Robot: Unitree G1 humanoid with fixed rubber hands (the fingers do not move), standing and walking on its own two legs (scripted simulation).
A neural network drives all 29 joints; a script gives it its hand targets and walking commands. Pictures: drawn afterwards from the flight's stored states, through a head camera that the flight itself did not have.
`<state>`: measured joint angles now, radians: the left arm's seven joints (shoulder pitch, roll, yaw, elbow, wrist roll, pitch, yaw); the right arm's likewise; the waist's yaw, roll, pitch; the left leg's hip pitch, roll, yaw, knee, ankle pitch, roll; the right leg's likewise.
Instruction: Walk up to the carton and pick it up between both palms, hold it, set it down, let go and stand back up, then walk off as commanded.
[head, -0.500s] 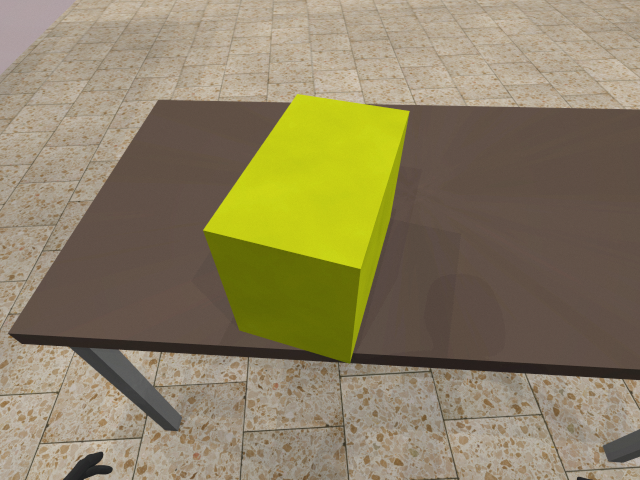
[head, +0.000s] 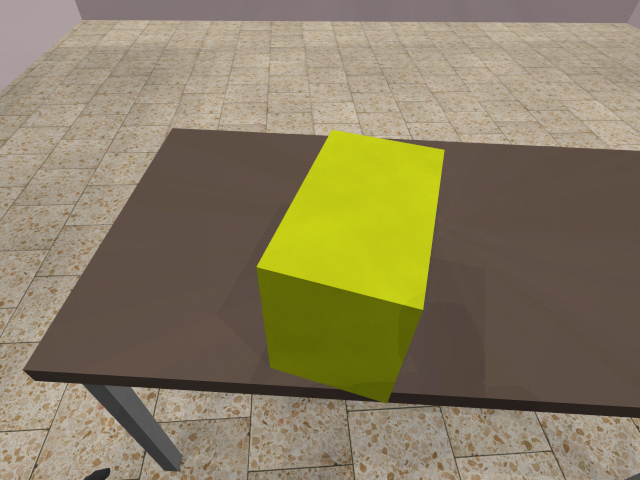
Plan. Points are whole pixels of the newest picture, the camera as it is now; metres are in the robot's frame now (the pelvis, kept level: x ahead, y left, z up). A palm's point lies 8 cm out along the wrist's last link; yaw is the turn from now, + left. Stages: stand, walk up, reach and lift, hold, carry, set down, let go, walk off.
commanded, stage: walk up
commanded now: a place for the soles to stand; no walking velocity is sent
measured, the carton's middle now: (357, 258) +0.44 -0.04 +0.03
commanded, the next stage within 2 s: reach and lift in 1.70 s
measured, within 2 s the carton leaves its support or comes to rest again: neither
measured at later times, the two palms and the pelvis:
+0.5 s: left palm out of the picture +0.13 +0.28 -0.09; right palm out of the picture +0.06 -0.33 -0.11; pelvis +0.00 -0.02 +0.01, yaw -2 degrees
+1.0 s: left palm out of the picture +0.10 +0.26 -0.10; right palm out of the picture +0.08 -0.36 -0.09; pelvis +0.00 -0.04 +0.01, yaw -2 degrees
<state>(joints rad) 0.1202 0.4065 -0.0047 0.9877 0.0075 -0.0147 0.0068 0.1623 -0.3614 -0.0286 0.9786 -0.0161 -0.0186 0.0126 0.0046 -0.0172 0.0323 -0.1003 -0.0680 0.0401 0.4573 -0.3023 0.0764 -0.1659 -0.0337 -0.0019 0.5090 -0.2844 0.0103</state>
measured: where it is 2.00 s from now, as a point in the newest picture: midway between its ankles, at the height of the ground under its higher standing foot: outside the picture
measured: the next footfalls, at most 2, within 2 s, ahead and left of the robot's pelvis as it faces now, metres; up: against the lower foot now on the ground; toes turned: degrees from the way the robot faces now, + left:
none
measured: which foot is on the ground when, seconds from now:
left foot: down 0.00-1.00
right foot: down 0.00-1.00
